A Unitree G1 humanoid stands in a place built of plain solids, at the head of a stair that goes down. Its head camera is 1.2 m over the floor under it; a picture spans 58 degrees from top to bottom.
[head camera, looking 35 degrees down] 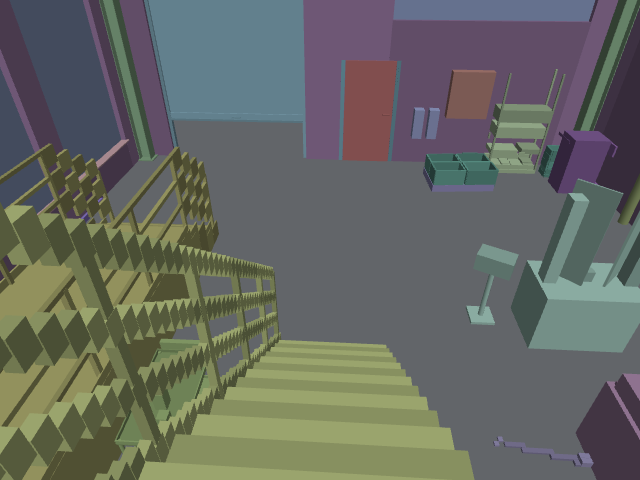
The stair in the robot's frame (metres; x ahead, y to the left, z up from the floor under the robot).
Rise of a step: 0.19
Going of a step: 0.22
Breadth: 1.30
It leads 3 degrees to the right of straight ahead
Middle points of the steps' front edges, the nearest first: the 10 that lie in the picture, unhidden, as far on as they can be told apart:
1.02 0.03 -0.57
1.24 0.01 -0.76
1.47 0.00 -0.95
1.69 -0.01 -1.14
1.91 -0.03 -1.33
2.13 -0.04 -1.52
2.35 -0.05 -1.71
2.57 -0.07 -1.91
2.79 -0.08 -2.10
3.01 -0.09 -2.29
